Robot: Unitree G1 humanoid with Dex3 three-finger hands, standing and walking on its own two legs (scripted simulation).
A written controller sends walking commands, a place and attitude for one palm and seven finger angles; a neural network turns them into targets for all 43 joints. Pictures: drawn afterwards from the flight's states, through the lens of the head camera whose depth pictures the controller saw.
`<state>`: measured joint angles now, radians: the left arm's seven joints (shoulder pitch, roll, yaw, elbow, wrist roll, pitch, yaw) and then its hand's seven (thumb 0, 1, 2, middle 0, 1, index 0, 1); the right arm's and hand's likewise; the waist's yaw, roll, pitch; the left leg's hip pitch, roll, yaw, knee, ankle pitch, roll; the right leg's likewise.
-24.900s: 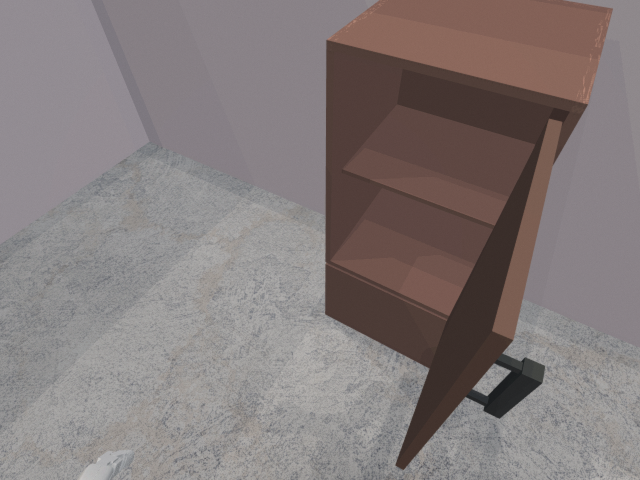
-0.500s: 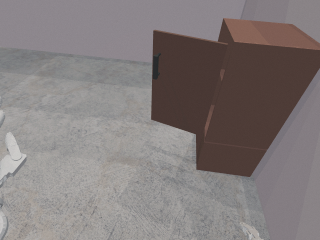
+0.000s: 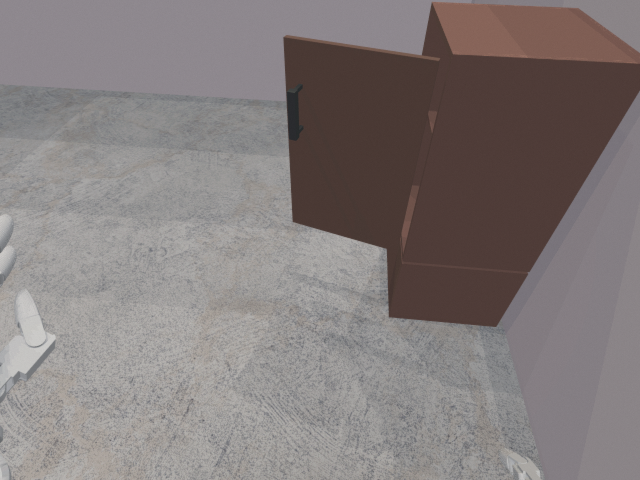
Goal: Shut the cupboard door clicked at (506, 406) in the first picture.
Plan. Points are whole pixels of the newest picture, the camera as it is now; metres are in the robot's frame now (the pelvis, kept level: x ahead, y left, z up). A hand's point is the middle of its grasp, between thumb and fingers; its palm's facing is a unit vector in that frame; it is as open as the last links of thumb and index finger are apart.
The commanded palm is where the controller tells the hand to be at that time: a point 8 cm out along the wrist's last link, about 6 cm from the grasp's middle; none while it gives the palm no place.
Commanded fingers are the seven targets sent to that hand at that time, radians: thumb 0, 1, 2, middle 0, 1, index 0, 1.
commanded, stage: stop stepping back and stand still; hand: left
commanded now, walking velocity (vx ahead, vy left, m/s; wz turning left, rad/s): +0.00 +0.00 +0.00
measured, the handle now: (296, 112) +0.97 +0.10 +0.00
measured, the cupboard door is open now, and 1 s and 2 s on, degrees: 74 74 74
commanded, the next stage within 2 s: let the arm hang, fingers relaxed in 0.90 s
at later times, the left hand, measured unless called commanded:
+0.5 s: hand (57, 310) +0.23 +0.27 +0.16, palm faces +0.42 -0.79 -0.44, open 7.5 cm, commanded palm +0.18 +0.31 +0.19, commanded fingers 0.00 0.90 0.90 -0.20 -0.30 -0.20 -0.30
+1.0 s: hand (35, 313) +0.23 +0.29 +0.16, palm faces +0.41 -0.80 -0.44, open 7.5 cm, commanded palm none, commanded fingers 0.00 0.90 0.90 -0.20 -0.30 -0.20 -0.30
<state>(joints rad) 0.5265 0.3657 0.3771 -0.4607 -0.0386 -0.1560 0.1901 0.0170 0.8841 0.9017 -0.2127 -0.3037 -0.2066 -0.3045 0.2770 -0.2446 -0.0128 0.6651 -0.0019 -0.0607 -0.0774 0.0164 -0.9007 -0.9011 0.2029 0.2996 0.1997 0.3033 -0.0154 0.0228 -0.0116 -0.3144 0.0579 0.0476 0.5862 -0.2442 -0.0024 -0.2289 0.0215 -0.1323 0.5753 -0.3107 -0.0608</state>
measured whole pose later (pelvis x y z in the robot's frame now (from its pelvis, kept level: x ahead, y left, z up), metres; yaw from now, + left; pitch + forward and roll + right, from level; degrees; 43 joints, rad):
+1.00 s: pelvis +0.03 +0.03 +0.01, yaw -1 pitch +1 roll -1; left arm 0.56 0.39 0.38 -0.45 -0.05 -0.14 0.17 0.02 0.88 0.90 -0.21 -0.30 -0.21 -0.30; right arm 0.23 -0.20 0.02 0.60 0.01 -0.05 -0.08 0.02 -0.90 -0.90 0.20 0.30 0.20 0.30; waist -0.01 0.01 -0.03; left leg -0.28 0.03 0.08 0.48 -0.21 0.03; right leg -0.18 0.00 -0.10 0.42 -0.25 -0.01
